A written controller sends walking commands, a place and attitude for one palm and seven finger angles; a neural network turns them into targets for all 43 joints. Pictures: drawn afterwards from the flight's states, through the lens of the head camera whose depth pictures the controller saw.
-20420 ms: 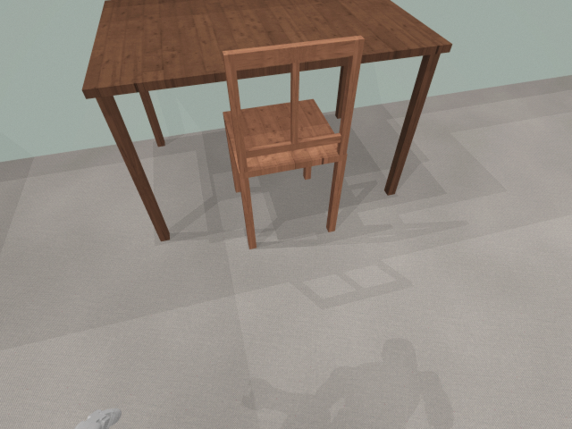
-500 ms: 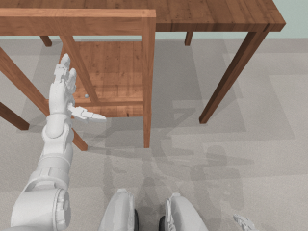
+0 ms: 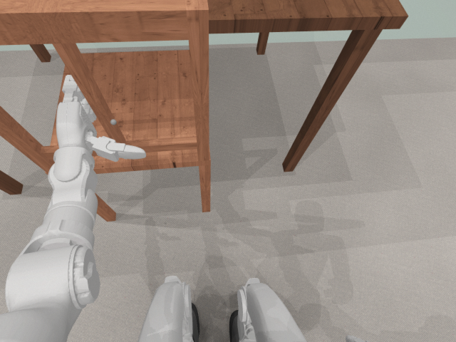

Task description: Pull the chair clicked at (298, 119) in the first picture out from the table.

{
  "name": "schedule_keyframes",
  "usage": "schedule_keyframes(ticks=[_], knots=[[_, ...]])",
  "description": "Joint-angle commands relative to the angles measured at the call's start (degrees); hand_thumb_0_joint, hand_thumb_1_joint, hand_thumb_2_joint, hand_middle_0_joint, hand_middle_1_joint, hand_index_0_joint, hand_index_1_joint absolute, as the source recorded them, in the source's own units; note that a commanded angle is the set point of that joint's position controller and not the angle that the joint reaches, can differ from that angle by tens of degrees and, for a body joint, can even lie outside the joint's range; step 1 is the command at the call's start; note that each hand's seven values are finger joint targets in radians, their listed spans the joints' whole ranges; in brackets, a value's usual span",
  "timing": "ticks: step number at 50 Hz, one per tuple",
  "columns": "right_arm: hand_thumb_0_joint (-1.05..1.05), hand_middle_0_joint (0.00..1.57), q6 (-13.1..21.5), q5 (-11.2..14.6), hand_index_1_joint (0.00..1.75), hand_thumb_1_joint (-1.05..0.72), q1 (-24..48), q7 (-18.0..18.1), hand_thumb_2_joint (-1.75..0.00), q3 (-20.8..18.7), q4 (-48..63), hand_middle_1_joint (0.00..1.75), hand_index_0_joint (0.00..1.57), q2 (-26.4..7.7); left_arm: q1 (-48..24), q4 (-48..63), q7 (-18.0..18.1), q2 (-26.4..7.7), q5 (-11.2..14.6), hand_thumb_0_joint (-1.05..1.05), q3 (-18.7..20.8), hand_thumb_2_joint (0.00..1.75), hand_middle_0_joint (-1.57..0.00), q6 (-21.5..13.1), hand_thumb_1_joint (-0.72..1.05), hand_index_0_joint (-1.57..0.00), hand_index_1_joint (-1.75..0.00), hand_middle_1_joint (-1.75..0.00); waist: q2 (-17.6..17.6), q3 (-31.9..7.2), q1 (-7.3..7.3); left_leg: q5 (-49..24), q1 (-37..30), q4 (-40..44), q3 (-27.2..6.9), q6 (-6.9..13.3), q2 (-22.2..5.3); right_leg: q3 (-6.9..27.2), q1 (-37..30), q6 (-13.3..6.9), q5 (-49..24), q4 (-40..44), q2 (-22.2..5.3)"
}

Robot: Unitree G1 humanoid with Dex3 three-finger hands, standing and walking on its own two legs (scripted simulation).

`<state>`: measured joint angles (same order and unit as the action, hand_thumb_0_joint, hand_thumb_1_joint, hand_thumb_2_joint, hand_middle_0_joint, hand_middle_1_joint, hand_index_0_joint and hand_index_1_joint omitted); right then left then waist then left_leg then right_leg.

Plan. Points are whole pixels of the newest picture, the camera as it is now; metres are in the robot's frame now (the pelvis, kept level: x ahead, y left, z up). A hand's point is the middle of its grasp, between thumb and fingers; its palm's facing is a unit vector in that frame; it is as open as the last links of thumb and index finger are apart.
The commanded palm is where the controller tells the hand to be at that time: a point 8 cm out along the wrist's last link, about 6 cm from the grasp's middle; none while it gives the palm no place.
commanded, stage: push the fingers through the gap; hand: left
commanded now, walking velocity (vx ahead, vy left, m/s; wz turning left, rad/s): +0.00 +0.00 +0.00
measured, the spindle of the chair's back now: (98, 104) +0.53 +0.21 +0.03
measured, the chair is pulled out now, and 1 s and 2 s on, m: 0.00 0.00 0.05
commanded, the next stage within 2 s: hook a spindle and tug to test in 0.20 s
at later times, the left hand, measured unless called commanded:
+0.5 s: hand (110, 123) +0.48 +0.18 +0.04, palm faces +0.09 -1.00 -0.03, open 16.5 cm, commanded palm +0.46 +0.23 +0.04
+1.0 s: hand (109, 118) +0.49 +0.18 +0.04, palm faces +0.11 -0.99 -0.02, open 9.0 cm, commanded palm +0.46 +0.22 +0.04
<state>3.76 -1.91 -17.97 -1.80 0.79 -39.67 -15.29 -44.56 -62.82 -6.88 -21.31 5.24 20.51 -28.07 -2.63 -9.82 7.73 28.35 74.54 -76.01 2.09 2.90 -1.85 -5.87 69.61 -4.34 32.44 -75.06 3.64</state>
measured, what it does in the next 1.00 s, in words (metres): stands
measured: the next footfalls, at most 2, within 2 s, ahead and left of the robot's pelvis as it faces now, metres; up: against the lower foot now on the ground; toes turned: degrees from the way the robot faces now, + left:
none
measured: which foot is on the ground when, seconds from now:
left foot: down 0.00-1.00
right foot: down 0.00-1.00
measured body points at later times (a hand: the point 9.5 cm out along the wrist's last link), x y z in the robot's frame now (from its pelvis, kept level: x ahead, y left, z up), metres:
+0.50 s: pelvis +0.00 +0.00 +0.00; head +0.14 +0.02 +0.43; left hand +0.47 +0.23 +0.04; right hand +0.07 -0.26 -0.12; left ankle +0.06 +0.09 -0.60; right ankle +0.02 -0.08 -0.60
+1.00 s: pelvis +0.01 +0.01 +0.00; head +0.15 +0.03 +0.43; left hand +0.48 +0.24 +0.04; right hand +0.05 -0.26 -0.12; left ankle +0.06 +0.09 -0.60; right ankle +0.02 -0.08 -0.60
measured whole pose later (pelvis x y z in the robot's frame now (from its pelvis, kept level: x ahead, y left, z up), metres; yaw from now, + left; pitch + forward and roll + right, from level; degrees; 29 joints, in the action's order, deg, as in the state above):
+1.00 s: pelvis +0.01 +0.01 +0.00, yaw +0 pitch +27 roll -3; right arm 2.6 -2.1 -17.7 -2.6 0.7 -39.5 -14.6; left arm -43.9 -61.3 -4.7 -21.2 5.4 19.7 -28.7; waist -2.4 -9.7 8.2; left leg 29.0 74.0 -75.8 1.7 3.3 -1.8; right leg -5.9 68.6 -3.8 32.6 -73.9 3.9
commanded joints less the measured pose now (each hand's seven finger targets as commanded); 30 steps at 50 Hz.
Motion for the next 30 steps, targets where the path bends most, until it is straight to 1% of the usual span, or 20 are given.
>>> schedule_keyframes(ticks=[1, 3, 4, 5, 6, 7, 8, 9, 10, 11, 12, 13, 14, 15, 18, 20, 24, 25, 27, 30], knots=[[0.00, 0.20, 1.2, 0.4, 0.30, -0.90, -7.0, 0.8, -0.90, -3.3, 3.9, 0.30, 0.20, -9.4, -22.4, 13.6, 1.0, -12.7, 0.2, 0.00, 1.8, 0.30, -0.06, -5.1, -0.50, -0.06, -0.08, -0.08, -2.3, -29.0, 0.42, -14.8, -23.8, 6.3, -6.0, -1.0, 1.5, 7.6, -12.1, 2.8, -17.3, 11.7, 0.1], [0.00, 0.20, 1.2, 0.4, 0.30, -0.90, -6.9, 0.8, -0.90, -3.2, 3.8, 0.30, 0.20, -9.4, -22.3, 13.9, 1.4, -15.3, -0.2, 0.00, 3.5, 0.30, -0.06, -5.7, -0.50, -0.06, -0.08, -0.08, -2.5, -28.3, -0.14, -13.4, -21.2, 5.9, -5.4, -1.0, 1.6, 9.0, -13.9, 2.9, -16.5, 12.1, 0.0], [0.00, 0.20, 1.2, 0.3, 0.30, -0.90, -7.0, 0.8, -0.90, -3.1, 3.7, 0.30, 0.20, -9.4, -23.5, 14.6, 1.5, -15.5, -0.4, 0.00, 3.2, 0.30, -0.06, -6.1, -0.50, -0.06, -0.08, -0.08, -2.6, -29.0, 0.47, -13.6, -21.5, 5.6, -5.4, -0.9, 1.5, 9.2, -13.9, 2.9, -16.7, 11.9, 0.0], [0.00, 0.20, 1.3, 0.4, 0.30, -0.90, -6.9, 0.8, -0.90, -3.1, 3.7, 0.30, 0.20, -9.2, -23.0, 14.4, 1.3, -14.8, -0.5, 0.00, 2.8, 0.30, -0.06, -6.2, -0.50, -0.06, -0.08, -0.08, -3.3, -29.4, 0.32, -13.7, -21.4, 5.5, -5.3, -1.0, 1.5, 9.5, -14.3, 2.9, -16.9, 12.1, -0.1], [0.00, 0.20, 1.3, 0.4, 0.30, -0.90, -7.1, 0.9, -0.90, -3.2, 3.6, 0.30, 0.20, -9.3, -22.0, 14.2, 1.2, -15.5, -0.7, 0.00, 3.3, 0.30, -0.06, -6.3, -0.50, -0.06, -0.08, -0.08, -2.8, -29.7, 0.06, -14.5, -21.9, 5.8, -5.5, -1.0, 1.5, 9.2, -14.8, 2.8, -17.9, 11.8, -0.1], [0.00, 0.20, 1.3, 0.4, 0.30, -0.90, -6.8, 0.7, -0.90, -3.2, 3.9, 0.30, 0.20, -9.1, -21.9, 15.3, 0.7, -13.7, -0.6, 0.00, 1.8, 0.30, -0.06, -6.4, -0.50, -0.06, -0.08, -0.08, -5.1, -30.3, -0.09, -15.0, -23.3, 6.0, -5.4, -1.2, 1.6, 8.9, -14.4, 2.8, -18.3, 11.7, -0.1], [0.00, 0.20, 1.1, 0.4, 0.30, -0.90, -7.1, 0.6, -0.90, -3.4, 3.8, 0.30, 0.20, -9.3, -19.4, 14.0, 0.6, -13.9, -0.4, 0.00, 2.5, 0.30, -0.06, -6.0, -0.50, -0.06, -0.08, -0.08, -3.8, -30.5, -0.52, -15.7, -24.2, 6.3, -5.5, -1.2, 1.5, 8.5, -14.5, 2.7, -18.9, 11.8, 0.0], [0.00, 0.20, 1.2, 0.5, 0.30, -0.90, -7.1, 0.5, -0.90, -3.3, 3.9, 0.30, 0.20, -9.2, -20.1, 13.7, 0.1, -11.5, -0.3, 0.00, 0.1, 0.30, -0.06, -5.7, -0.50, -0.06, -0.08, -0.08, -4.7, -30.1, 0.44, -16.2, -25.2, 6.3, -5.6, -1.1, 1.5, 8.4, -13.3, 2.8, -19.3, 11.8, 0.1], [0.00, 0.20, 1.0, 0.6, 0.30, -0.90, -7.3, 0.6, -0.90, -3.4, 3.5, 0.30, 0.20, -9.4, -19.2, 12.8, 0.0, -12.1, -0.1, 0.00, 0.9, 0.30, -0.06, -5.2, -0.50, -0.06, -0.08, -0.08, -4.3, -28.9, 0.13, -16.2, -25.1, 6.6, -5.8, -1.3, 1.3, 7.8, -13.0, 2.7, -19.2, 11.8, 0.0], [0.00, 0.20, 0.8, 0.6, 0.30, -0.90, -7.4, 0.6, -0.90, -3.5, 3.6, 0.30, 0.20, -9.6, -18.8, 13.1, -0.3, -11.9, 0.1, 0.00, 0.8, 0.30, -0.06, -4.7, -0.50, -0.06, -0.08, -0.08, -3.8, -29.6, 0.26, -16.3, -25.5, 6.6, -5.8, -1.3, 1.3, 7.7, -13.0, 2.8, -19.3, 11.9, 0.0], [0.00, 0.20, 0.7, 0.9, 0.30, -0.90, -7.1, 0.6, -0.90, -3.4, 3.8, 0.30, 0.20, -9.5, -18.3, 12.7, -0.6, -11.2, 0.4, 0.00, 0.2, 0.30, -0.06, -4.1, -0.50, -0.06, -0.08, -0.08, -3.6, -28.5, 0.21, -15.9, -25.2, 6.9, -5.9, -1.3, 1.4, 7.7, -13.1, 2.8, -18.8, 12.3, 0.1], [0.00, 0.20, 0.6, 0.9, 0.30, -0.90, -7.1, 0.8, -0.90, -3.5, 3.7, 0.30, 0.20, -9.6, -18.8, 12.4, -0.7, -11.0, 0.8, 0.00, 0.1, 0.30, -0.06, -3.8, -0.50, -0.06, -0.08, -0.08, -2.2, -28.1, 0.65, -15.3, -24.5, 6.9, -5.9, -1.1, 1.4, 7.8, -13.3, 2.9, -18.5, 12.6, 0.0], [0.00, 0.20, 0.7, 0.9, 0.30, -0.90, -7.4, 0.8, -0.90, -3.5, 3.7, 0.30, 0.20, -9.7, -18.9, 12.4, -0.8, -11.6, 0.9, 0.00, 0.9, 0.30, -0.06, -3.7, -0.50, -0.06, -0.08, -0.08, -2.6, -28.0, 0.36, -15.9, -25.0, 6.9, -5.9, -1.1, 1.4, 7.6, -13.0, 2.8, -19.1, 12.3, 0.0], [0.00, 0.20, 0.6, 1.0, 0.30, -0.90, -7.0, 0.9, -0.90, -3.4, 3.8, 0.30, 0.20, -9.5, -18.6, 11.7, -0.8, -10.6, 1.1, 0.00, 0.2, 0.30, -0.06, -3.5, -0.50, -0.06, -0.08, -0.08, -1.4, -26.6, 0.61, -15.0, -23.8, 6.9, -5.8, -1.1, 1.5, 7.6, -13.0, 2.9, -18.5, 12.6, 0.0], [0.00, 0.20, 0.8, 0.8, 0.30, -0.90, -6.6, 1.0, -0.90, -3.2, 3.7, 0.30, 0.20, -9.3, -21.3, 13.0, -0.2, -11.6, 1.1, 0.00, 0.7, 0.30, -0.11, -4.3, -0.50, -0.11, -0.24, -0.24, -1.5, -26.3, 0.84, -13.7, -22.4, 6.6, -5.7, -1.0, 1.6, 8.4, -13.4, 3.0, -17.2, 12.9, -0.1], [0.00, 0.20, 1.1, 0.6, 0.30, -0.90, -6.5, 0.9, -0.90, -3.3, 3.6, 0.30, 0.20, -9.2, -23.1, 14.5, 0.3, -11.6, 0.5, 0.00, 0.3, 0.30, -0.15, -5.6, -0.50, -0.15, -0.35, -0.35, -3.7, -27.8, 0.73, -14.4, -24.9, 6.5, -6.0, -1.1, 1.6, 7.7, -11.4, 2.8, -17.0, 12.1, 0.0], [0.00, 0.20, 1.3, 0.2, 0.30, -0.90, -6.8, 0.6, -0.90, -3.5, 3.3, 0.30, 0.20, -9.6, -23.1, 13.8, 1.1, -11.7, -0.4, 0.00, 0.2, 0.30, -0.22, -6.8, -0.50, -0.22, -0.57, -0.57, -5.5, -28.9, 0.69, -16.3, -27.6, 6.5, -6.7, -1.5, 1.5, 6.7, -9.3, 2.4, -17.5, 11.0, 0.3], [0.00, 0.20, 1.2, 0.1, 0.30, -0.90, -6.7, 0.7, -0.90, -3.5, 3.2, 0.30, 0.20, -9.7, -22.7, 13.3, 1.1, -11.4, -0.4, 0.00, 0.2, 0.30, -0.24, -6.6, -0.50, -0.24, -0.63, -0.63, -4.8, -29.5, 0.99, -16.4, -27.8, 6.3, -6.8, -1.5, 1.4, 6.4, -9.0, 2.6, -17.6, 11.0, 0.2], [0.00, 0.20, 0.9, 0.2, 0.30, -0.90, -6.7, 0.6, -0.90, -3.5, 3.5, 0.30, 0.20, -9.8, -21.0, 12.1, 0.9, -11.9, -0.6, 0.00, 0.8, 0.30, -0.27, -5.9, -0.50, -0.27, -0.74, -0.74, -4.5, -29.3, 0.45, -16.5, -27.1, 6.5, -6.7, -1.6, 1.5, 6.5, -10.0, 2.5, -18.0, 11.0, 0.2], [0.00, 0.20, 0.5, 0.3, 0.30, -0.90, -6.7, 0.6, -0.90, -3.4, 3.8, 0.30, 0.20, -9.8, -21.1, 11.6, 0.6, -11.0, -0.2, 0.00, 0.3, 0.30, -0.32, -4.7, -0.50, -0.32, -0.90, -0.90, -3.6, -29.4, 0.77, -17.1, -27.1, 6.7, -6.7, -1.5, 1.4, 6.3, -10.4, 2.6, -18.7, 11.1, 0.1]])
